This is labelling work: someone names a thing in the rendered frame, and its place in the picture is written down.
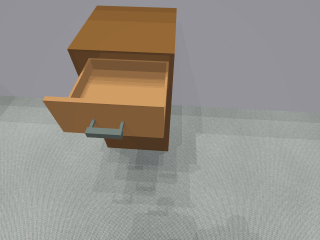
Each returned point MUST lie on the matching handle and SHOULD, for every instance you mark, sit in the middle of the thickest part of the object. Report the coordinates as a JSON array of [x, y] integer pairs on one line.
[[106, 133]]

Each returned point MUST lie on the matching drawer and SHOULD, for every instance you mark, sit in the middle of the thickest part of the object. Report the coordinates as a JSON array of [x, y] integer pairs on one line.
[[113, 90]]

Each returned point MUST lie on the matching cabinet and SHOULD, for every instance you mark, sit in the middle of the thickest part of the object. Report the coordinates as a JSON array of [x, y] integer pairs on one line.
[[130, 33]]

